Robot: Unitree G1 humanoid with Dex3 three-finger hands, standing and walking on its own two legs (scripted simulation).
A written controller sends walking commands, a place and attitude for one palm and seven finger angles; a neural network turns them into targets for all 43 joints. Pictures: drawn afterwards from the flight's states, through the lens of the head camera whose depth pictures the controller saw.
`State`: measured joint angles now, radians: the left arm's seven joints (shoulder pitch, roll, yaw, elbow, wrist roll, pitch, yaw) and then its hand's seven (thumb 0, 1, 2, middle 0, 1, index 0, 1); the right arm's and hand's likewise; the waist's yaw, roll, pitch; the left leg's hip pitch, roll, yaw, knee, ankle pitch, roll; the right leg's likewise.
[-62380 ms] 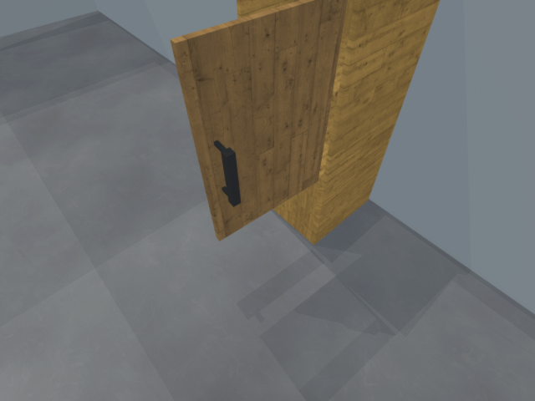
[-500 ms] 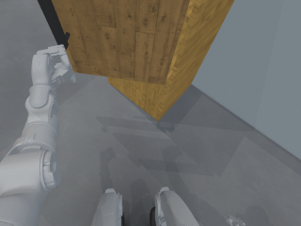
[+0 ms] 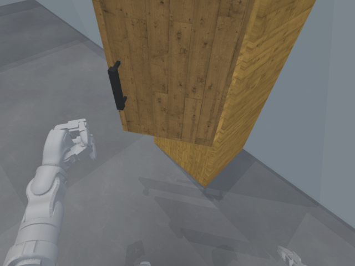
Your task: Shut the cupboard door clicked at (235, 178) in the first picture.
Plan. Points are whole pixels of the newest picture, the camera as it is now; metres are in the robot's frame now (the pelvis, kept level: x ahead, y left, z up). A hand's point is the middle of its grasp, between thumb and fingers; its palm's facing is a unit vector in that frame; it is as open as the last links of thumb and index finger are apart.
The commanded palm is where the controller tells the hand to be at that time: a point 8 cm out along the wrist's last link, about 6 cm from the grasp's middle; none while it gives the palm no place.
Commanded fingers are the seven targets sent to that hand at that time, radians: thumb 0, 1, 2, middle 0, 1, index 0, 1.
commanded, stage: draw the hand back to the body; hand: left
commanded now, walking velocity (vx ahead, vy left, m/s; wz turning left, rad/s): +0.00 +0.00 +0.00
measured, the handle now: (119, 86) +0.67 +0.21 -0.01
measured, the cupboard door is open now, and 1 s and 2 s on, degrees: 34 34 34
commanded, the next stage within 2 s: step back with the hand held close in 1.06 s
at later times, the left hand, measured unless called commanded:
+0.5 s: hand (19, 167) +0.25 +0.26 +0.16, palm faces +0.39 -0.86 -0.32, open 4.7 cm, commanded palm +0.20 +0.30 +0.19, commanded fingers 0.00 0.90 0.90 -0.42 -0.54 -0.42 -0.54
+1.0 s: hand out of the picture +0.20 +0.25 +0.20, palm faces +0.47 -0.79 -0.39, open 7.4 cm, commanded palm +0.16 +0.28 +0.23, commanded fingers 0.00 0.90 0.90 -0.20 -0.30 -0.20 -0.30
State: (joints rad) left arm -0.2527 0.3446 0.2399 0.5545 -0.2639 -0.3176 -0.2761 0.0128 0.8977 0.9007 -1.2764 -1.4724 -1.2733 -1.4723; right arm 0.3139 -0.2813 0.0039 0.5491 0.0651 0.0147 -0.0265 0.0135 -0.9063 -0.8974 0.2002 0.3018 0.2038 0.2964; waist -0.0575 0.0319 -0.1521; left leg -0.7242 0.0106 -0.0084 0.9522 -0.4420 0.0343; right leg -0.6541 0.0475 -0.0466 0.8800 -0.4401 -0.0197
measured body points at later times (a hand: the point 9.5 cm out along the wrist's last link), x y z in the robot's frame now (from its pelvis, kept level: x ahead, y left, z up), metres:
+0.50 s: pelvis +0.03 +0.01 +0.05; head +0.01 -0.01 +0.50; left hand +0.23 +0.31 +0.18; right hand +0.23 -0.19 -0.03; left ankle +0.01 +0.09 -0.69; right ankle +0.00 -0.11 -0.69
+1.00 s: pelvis +0.02 -0.02 +0.05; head +0.00 -0.05 +0.50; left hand +0.17 +0.29 +0.22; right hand +0.21 -0.24 -0.03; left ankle +0.01 +0.09 -0.69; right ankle +0.00 -0.11 -0.69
